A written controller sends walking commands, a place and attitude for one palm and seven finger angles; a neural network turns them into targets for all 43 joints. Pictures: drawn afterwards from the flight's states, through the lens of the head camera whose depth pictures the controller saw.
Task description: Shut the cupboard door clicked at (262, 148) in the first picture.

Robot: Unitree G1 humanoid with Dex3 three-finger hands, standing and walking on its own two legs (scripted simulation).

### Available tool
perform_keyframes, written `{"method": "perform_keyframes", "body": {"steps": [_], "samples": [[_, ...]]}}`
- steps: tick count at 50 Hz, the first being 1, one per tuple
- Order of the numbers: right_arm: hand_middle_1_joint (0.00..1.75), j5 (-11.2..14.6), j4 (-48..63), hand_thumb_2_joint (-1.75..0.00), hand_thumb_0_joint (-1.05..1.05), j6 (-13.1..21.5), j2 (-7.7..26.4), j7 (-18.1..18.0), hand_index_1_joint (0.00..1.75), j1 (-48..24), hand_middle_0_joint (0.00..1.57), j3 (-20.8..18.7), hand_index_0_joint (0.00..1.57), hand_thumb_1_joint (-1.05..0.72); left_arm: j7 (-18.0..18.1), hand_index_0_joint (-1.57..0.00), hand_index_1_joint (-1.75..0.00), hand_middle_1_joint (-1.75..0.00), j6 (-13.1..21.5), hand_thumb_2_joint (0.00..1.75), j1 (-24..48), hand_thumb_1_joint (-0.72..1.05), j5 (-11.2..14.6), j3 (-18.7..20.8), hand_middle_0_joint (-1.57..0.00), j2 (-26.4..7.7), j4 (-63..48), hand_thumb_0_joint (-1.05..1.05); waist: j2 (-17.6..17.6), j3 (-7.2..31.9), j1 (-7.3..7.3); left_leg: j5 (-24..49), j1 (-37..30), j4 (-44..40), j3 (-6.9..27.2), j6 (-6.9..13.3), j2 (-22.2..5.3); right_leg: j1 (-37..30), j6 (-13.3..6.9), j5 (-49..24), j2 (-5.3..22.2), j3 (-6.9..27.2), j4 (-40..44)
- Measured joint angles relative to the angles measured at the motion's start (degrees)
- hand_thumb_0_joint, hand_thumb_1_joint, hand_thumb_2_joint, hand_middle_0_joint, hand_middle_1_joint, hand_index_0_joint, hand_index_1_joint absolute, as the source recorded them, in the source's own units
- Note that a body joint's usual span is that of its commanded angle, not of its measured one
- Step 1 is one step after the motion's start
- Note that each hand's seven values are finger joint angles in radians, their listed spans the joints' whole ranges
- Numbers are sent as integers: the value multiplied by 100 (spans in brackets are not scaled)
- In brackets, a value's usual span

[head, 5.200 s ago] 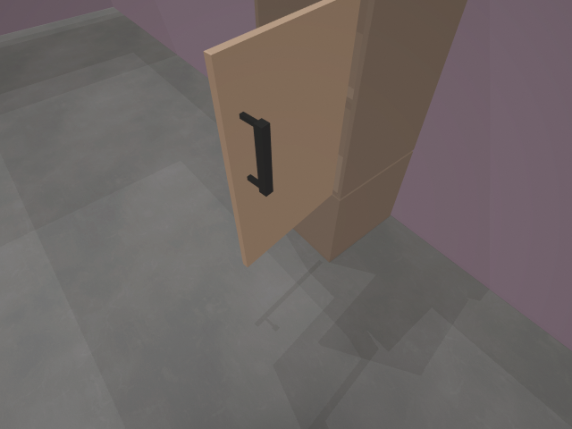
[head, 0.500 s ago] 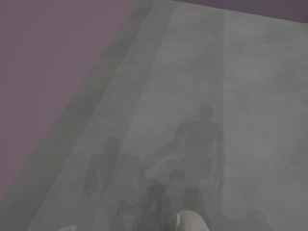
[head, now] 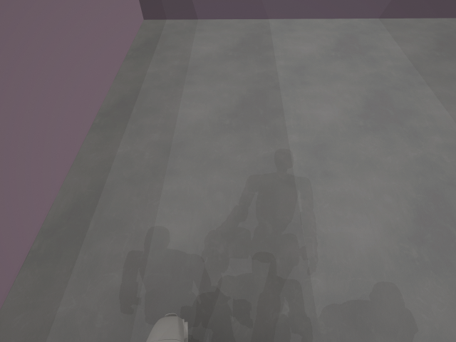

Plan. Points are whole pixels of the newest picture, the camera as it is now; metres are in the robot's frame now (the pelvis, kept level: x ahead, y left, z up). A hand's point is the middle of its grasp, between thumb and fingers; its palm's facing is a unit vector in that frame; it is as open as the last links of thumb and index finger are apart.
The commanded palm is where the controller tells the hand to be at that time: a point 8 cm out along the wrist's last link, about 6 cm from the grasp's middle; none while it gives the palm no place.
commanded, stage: walk around to get in front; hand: left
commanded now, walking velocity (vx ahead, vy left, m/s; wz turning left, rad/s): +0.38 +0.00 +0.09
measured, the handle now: out of the picture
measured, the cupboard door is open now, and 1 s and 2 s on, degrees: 97 97 97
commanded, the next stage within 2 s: walk to a spot facing it in 0.12 s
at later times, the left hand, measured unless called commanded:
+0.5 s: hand (142, 324) +0.19 +0.20 -0.19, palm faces +0.17 -0.97 -0.14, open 7.4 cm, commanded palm none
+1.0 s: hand (159, 219) +0.41 +0.19 -0.15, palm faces +0.33 -0.91 -0.26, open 7.4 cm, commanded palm none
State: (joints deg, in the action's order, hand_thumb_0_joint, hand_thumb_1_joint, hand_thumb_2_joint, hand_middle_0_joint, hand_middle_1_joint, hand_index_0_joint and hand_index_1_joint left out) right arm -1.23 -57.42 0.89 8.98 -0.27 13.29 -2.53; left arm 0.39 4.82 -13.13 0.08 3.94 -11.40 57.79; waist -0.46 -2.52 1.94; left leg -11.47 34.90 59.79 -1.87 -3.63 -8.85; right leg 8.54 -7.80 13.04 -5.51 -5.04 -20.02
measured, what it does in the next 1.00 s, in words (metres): walks ahead, turning left: left foot, then right foot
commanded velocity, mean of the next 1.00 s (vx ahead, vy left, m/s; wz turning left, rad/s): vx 0.06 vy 0.00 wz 0.50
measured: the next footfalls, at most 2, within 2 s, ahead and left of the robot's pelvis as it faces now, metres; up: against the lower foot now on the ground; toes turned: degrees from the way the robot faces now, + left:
left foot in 0.34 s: +0.30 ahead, +0.10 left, +0.00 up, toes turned +8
right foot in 0.86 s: +0.37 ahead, -0.11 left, +0.00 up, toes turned +18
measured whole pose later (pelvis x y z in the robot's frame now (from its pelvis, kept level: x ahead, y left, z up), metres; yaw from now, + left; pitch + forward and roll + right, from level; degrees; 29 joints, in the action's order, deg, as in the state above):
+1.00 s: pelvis +0.33 -0.03 +0.00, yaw +24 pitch +2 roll +2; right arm -0.5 -56.8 -3.5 14.4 -0.4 14.3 -4.9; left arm 1.8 0.8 -3.5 -0.4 0.8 -9.9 50.1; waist -1.3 -4.4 4.6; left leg -27.3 28.6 63.5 -0.3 -4.2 1.3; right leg 13.0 -2.2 18.9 2.0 -5.4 -29.6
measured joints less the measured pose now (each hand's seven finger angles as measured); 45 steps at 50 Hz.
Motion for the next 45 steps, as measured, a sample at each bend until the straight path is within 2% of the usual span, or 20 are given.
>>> {"method": "perform_keyframes", "body": {"steps": [6, 11, 13, 15, 16, 17, 18, 19, 21, 23, 26, 29, 33, 37, 41, 43, 44, 45], "samples": [[29, 36, 40, -90, 0, -71, 126, 60, 30, -534, 20, -33, 20, -91, 35, -19, -30, -30, 64, 90, -749, 94, -29, -138, -20, 158, 399, -2, -87, 200, -283, 322, 171, -512, -100, 46, 216, -749, 41, 250, -98, 127, 479], [29, 59, 32, -90, 0, -111, 156, 114, 30, -894, 20, -10, 20, -91, 90, -19, -30, -30, 53, 90, -1323, 92, -75, -271, -19, 369, 715, -1, 11, 161, -484, 237, 42, -1000, -313, 170, 464, -1300, 115, 598, -57, 196, 676], [29, 61, 40, -90, 0, -81, 133, 112, 30, -1019, 20, 23, 20, -91, 106, -19, -30, -30, 29, 90, -1493, 92, -92, -313, -19, 434, 844, 0, 105, 81, -528, 65, -152, -1451, -444, 269, 612, -1485, 160, 792, 12, 203, 649], [29, 65, 36, -90, 0, 0, 106, 72, 30, -1072, 20, 66, 20, -91, 117, -19, -30, -30, 4, 90, -1601, 91, -101, -345, -20, 484, 986, 0, 169, -17, -501, -24, -481, -1992, -579, 427, 837, -1604, 258, 1003, 87, 111, 387], [29, 63, 22, -90, 0, 53, 97, 49, 30, -1052, 20, 88, 20, -91, 122, -20, -30, -30, -15, 90, -1644, 91, -95, -359, -20, 508, 1058, 0, 163, -53, -463, 171, -732, -2318, -648, 519, 938, -1568, 348, 1093, 109, 22, 14], [29, 47, 22, -90, 0, 105, 102, 34, 30, -992, 20, 115, 20, -91, 119, -20, -30, -30, -41, 90, -1708, 91, -70, -370, -20, 543, 1103, 0, 93, -55, -426, 665, -1012, -2576, -669, 681, 950, -1376, 481, 1149, 95, -83, -666], [29, 16, 43, -90, 0, 155, 101, 13, 30, -915, 20, 131, 20, -91, 107, -20, -30, -30, -79, 90, -1741, 91, -19, -382, -20, 567, 1111, 0, 43, -27, -385, 481, -1122, -2579, -637, 894, 946, -921, 643, 1019, 128, -156, -1836], [29, 26, 61, -90, 0, 185, 80, -14, 30, -826, 20, 143, 20, -91, 107, -20, -30, -30, -137, 90, -1700, 91, 9, -385, -20, 558, 1084, 0, 68, -23, -352, 125, -1162, -2466, -615, 1017, 989, -405, 725, 1122, 196, -85, -3079], [29, 56, 43, -90, 0, 190, 57, -54, 30, -611, 20, 164, 20, -91, 132, -20, -30, -30, -274, 90, -1447, 91, -23, -344, -20, 512, 913, 0, 119, -69, -350, -267, -1307, -2429, -562, 1082, 1075, 495, 847, 1301, 354, 135, -4733], [29, 66, -25, -90, 0, 185, 35, -122, 30, -375, 20, 170, 20, -91, 107, -20, -30, -30, -360, 90, -1020, 91, -85, -276, -20, 451, 652, 1, 118, -144, -352, -217, -1462, -2661, -433, 961, 1140, 1268, 976, 1084, 589, 281, -5302], [29, 84, -187, -90, 0, 135, 85, -202, 30, -102, 20, 126, 21, -93, 75, -20, -30, -30, -399, 90, -332, 91, -114, -184, -20, 374, 192, 0, 106, -269, -343, -77, -1628, -3014, -186, 990, 1220, 2092, 1124, 765, 887, 558, -5063], [29, 75, -304, -90, 0, 28, 81, -142, 30, 126, 20, 117, 21, -94, 108, -20, -30, -30, -461, 90, 178, 93, -131, -67, -20, 182, -119, 1, 158, -259, -276, -52, -1723, -3194, 38, 946, 1228, 2545, 1234, 482, 1011, 758, -4671], [29, 49, -321, -90, 0, -71, 66, -101, 30, 367, 20, 61, 21, -92, 77, -19, -30, -30, -554, 90, 608, 94, -118, 13, -20, -59, -329, 1, 174, -122, -91, -113, -1819, -3306, 326, 838, 1190, 2624, 1329, 280, 1001, 761, -4157], [29, 15, -223, -90, 0, -99, 85, -94, 30, 507, 20, -1, 21, -91, 69, -19, -30, -30, -609, 90, 951, 93, -90, -5, -19, -170, -457, 0, 131, -40, 106, -212, -1842, -3293, 617, 717, 1179, 2263, 1336, 521, 835, 635, -3355], [29, 3, -108, -90, 0, -161, 158, -103, 30, 547, 20, -70, 21, -91, 71, -19, -30, -30, -584, 90, 1213, 92, -39, -78, -19, -138, -631, 0, 40, -23, 246, -358, -1774, -3138, 920, 562, 1235, 1642, 1240, 782, 568, 550, -2287], [29, 37, -60, -90, 0, -197, 223, -100, 30, 565, 20, -112, 21, -91, 62, -19, -30, -30, -504, 90, 1245, 92, -17, -137, -19, -95, -733, 0, 7, 2, 253, -500, -1705, -2938, 1047, 463, 1317, 1124, 1179, 224, 508, 513, -1328], [29, 74, -44, -90, 0, -212, 268, -90, 30, 554, 20, -134, 21, -90, 72, -19, -30, -30, -441, 90, 1233, 91, -24, -158, -19, -70, -770, 0, -5, 17, 219, -626, -1608, -2696, 1027, 388, 1345, 931, 928, 269, 514, 473, -1030], [29, 94, -44, -90, 0, -247, 333, -90, 30, 472, 20, -165, 21, -90, 91, -19, -30, -30, -398, 90, 1226, 91, -42, -181, -20, -18, -777, 0, -81, -23, 206, -1164, -1438, -2178, 918, 275, 1310, 909, 738, 403, 495, 409, -1086]]}}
